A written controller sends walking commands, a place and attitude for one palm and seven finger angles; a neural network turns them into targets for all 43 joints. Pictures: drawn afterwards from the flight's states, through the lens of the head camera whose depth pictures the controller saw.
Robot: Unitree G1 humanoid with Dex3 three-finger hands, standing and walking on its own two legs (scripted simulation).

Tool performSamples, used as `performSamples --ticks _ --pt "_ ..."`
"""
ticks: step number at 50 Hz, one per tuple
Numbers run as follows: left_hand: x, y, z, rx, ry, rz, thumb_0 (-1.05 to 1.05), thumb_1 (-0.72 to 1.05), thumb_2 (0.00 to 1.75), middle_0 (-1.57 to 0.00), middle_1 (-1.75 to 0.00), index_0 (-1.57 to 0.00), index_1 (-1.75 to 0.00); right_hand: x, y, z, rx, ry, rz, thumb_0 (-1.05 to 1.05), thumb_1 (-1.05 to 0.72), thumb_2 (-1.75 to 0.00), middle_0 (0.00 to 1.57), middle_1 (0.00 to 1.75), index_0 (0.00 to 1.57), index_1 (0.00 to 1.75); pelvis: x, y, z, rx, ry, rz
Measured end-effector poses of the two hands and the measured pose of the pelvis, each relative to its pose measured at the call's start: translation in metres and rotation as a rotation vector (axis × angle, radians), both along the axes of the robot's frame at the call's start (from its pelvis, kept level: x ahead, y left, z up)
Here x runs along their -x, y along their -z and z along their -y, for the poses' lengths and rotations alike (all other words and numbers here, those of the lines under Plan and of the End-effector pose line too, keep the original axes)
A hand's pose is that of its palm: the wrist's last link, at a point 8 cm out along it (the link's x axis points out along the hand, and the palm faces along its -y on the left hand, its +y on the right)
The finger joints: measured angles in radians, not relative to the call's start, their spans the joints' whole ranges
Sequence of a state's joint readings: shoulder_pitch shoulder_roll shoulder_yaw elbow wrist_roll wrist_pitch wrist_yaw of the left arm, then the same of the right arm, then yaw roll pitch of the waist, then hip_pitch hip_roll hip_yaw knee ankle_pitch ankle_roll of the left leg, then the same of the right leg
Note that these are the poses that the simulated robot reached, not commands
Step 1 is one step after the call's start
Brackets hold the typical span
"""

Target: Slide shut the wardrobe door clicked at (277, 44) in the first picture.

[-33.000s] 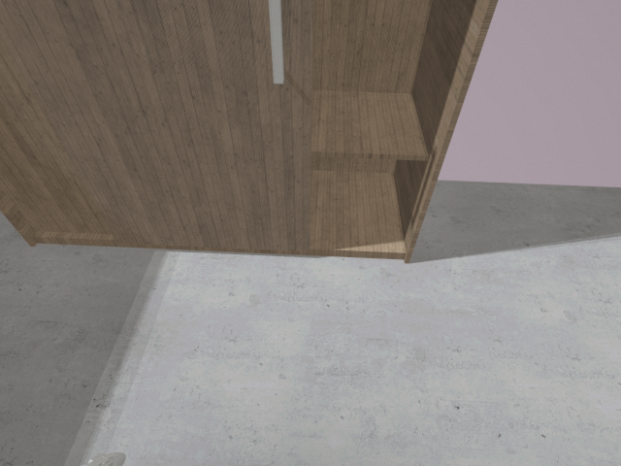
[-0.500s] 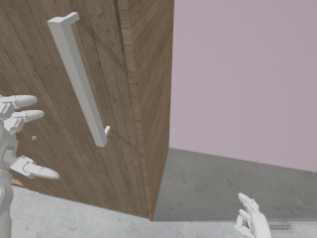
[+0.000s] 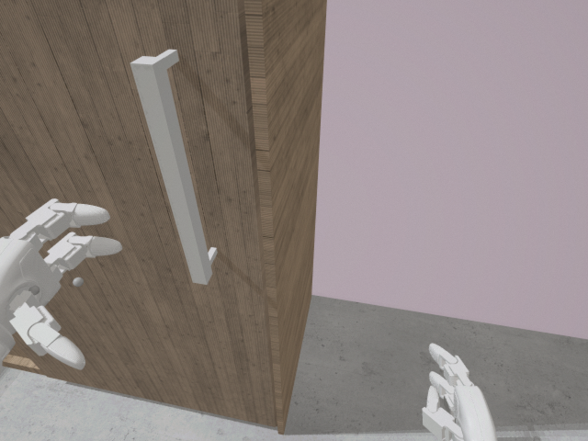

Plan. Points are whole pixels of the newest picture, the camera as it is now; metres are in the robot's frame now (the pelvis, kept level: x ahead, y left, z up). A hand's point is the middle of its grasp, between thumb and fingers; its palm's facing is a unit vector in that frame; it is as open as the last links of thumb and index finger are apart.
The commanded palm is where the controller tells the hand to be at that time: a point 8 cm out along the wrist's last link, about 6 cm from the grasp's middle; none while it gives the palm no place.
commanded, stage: draw the hand back to the body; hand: left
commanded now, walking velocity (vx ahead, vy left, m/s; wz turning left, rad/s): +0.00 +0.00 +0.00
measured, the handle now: (188, 184) +0.37 +0.21 +0.20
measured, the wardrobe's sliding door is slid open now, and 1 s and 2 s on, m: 0.00 0.00 0.00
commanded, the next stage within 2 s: step back with the hand held close in 1.24 s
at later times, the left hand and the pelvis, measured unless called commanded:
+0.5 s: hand (79, 302) +0.19 +0.26 +0.17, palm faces +0.47 -0.81 -0.34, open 12.4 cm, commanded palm +0.14 +0.30 +0.19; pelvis -0.01 +0.00 +0.01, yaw -1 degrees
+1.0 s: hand (98, 301) +0.19 +0.25 +0.17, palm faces +0.43 -0.82 -0.37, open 7.8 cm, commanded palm +0.15 +0.28 +0.18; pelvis +0.01 -0.01 +0.01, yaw -1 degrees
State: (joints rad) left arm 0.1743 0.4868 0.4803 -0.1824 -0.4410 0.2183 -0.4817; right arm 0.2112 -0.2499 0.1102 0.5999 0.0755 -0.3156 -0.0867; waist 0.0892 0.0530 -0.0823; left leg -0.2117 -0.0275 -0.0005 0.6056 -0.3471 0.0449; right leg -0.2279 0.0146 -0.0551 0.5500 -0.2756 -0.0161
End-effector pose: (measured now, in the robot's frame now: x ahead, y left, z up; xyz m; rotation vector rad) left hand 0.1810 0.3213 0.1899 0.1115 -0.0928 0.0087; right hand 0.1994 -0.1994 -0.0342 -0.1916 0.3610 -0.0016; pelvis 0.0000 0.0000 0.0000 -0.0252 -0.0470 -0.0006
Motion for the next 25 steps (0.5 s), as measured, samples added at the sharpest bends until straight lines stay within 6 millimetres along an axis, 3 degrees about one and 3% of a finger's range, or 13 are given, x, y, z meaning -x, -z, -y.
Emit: performSamples --ticks 9,12,17,25 --pt "0.016 0.012 0.013 0.016 -0.026 -0.025 -0.01 -0.52 0.22 -0.25 -1.13 -0.26 -1.13 0.003 -0.006 0.004 0.0 -0.003 0.018 0.02 -0.9 -0.9 0.2 0.3 0.2 0.3 0.005 0.0 0.0 0.001 0.001 0.012" --pt "0.023 0.002 0.014 -0.145 -0.197 0.04 -0.01 -0.46 0.25 -0.25 -1.1 -0.26 -1.1 0.008 -0.004 0.007 0.029 -0.018 -0.004 0.02 -0.9 -0.9 0.2 0.3 0.2 0.3 0.007 -0.001 0.002 0.004 0.001 0.01" --pt "0.038 -0.001 0.014 -0.234 -0.405 0.139 -0.01 -0.33 0.31 -0.24 -1.02 -0.25 -1.02 0.024 0.011 0.015 0.035 0.01 -0.109 0.02 -0.9 -0.9 0.2 0.3 0.2 0.3 0.01 -0.003 0.005 0.002 0.008 0.005" --pt "0.037 0.007 0.022 -0.287 -0.46 0.139 0.0 -0.06 0.44 -0.23 -0.86 -0.24 -0.87 0.046 0.037 0.027 0.037 0.072 -0.256 0.02 -0.9 -0.9 0.2 0.3 0.2 0.3 0.006 -0.005 0.005 -0.006 0.009 0.012"
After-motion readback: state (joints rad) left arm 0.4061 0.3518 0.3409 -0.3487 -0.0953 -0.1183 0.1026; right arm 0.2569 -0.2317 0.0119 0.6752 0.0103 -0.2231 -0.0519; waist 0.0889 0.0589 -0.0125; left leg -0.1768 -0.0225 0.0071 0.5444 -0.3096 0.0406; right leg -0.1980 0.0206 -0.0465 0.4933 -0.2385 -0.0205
